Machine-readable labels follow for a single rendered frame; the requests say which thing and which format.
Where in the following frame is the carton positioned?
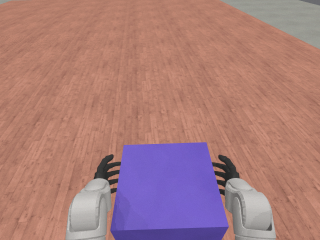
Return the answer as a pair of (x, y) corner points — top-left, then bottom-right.
(110, 142), (229, 240)

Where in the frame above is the robot left forearm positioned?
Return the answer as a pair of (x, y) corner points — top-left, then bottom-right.
(65, 178), (112, 240)

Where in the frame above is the robot right forearm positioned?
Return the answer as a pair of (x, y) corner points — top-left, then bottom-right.
(224, 178), (276, 240)

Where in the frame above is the right robot hand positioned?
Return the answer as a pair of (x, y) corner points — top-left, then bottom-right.
(212, 154), (240, 195)

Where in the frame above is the left robot hand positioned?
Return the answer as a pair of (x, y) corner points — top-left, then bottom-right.
(94, 154), (121, 194)

